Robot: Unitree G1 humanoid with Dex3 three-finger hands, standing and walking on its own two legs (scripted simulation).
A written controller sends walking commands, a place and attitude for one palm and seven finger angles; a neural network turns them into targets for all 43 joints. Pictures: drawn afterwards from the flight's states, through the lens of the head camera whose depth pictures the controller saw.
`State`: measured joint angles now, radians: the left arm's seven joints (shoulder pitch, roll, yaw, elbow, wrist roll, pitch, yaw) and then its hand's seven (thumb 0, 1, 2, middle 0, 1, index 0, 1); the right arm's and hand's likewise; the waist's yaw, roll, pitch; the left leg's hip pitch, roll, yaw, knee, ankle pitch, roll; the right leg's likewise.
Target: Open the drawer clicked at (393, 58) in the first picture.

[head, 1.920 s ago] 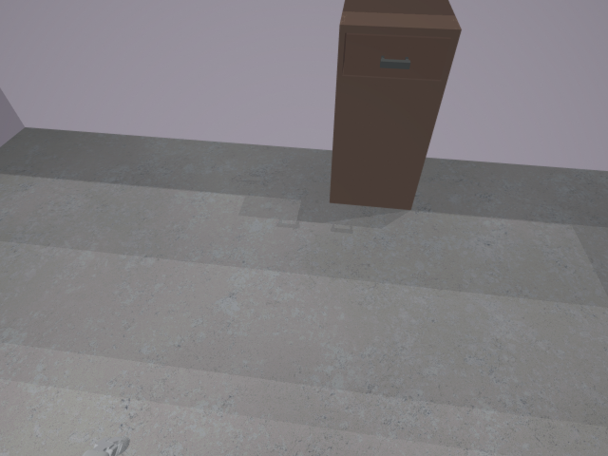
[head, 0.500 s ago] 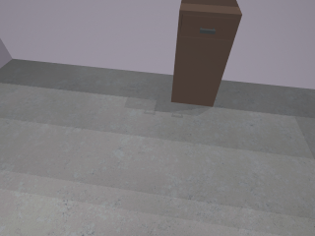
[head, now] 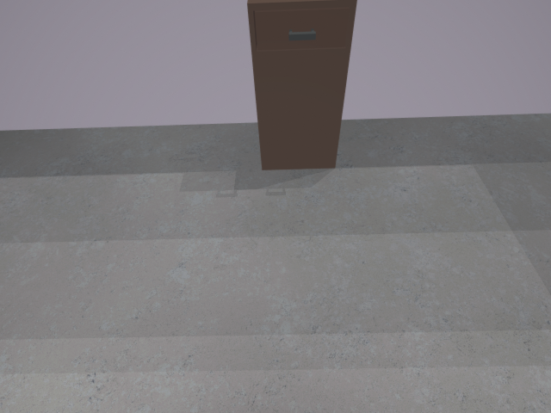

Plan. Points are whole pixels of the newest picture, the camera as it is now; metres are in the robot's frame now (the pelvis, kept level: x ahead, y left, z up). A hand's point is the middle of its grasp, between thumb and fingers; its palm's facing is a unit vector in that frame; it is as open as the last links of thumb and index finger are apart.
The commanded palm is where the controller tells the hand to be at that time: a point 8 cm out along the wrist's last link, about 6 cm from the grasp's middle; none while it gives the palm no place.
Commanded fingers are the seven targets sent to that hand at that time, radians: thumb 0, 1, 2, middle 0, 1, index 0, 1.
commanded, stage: walk to a spot facing it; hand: left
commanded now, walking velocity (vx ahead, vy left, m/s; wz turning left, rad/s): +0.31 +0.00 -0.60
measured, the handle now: (301, 33) +1.39 +0.02 -0.03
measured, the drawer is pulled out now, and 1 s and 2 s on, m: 0.00 0.00 0.00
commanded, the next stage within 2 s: none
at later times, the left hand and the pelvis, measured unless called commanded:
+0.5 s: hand out of the picture +0.09 +0.19 -0.14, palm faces -0.10 -0.97 -0.22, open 7.4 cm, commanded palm none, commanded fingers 0.00 0.90 0.90 -0.20 -0.30 -0.20 -0.30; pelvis +0.14 +0.01 +0.02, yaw -13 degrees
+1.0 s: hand (222, 228) +0.53 +0.19 -0.16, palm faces -0.46 -0.87 -0.16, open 7.4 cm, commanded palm none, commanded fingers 0.00 0.90 0.90 -0.20 -0.30 -0.20 -0.30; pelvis +0.36 +0.06 +0.02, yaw -31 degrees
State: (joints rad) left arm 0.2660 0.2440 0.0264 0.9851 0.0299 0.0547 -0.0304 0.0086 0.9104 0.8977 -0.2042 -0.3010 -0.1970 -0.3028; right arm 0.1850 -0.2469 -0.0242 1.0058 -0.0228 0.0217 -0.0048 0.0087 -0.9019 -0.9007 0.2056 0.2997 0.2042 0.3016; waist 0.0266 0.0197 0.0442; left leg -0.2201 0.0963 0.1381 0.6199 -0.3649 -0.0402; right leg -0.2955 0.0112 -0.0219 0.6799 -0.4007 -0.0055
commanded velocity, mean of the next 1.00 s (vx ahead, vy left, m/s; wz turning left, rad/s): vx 0.33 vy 0.00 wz -0.55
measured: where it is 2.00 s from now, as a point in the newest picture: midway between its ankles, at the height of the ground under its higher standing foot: (333, 287)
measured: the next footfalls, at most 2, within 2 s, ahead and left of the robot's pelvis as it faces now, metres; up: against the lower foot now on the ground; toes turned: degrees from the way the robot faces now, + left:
left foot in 0.60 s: +0.34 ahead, +0.10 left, +0.00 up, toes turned -12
right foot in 1.28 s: +0.49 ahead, -0.09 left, +0.00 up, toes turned -48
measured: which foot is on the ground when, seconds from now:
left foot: down 0.00-0.00, up 0.02-0.58, down 0.60-1.00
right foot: down 0.00-0.62, up 0.64-1.00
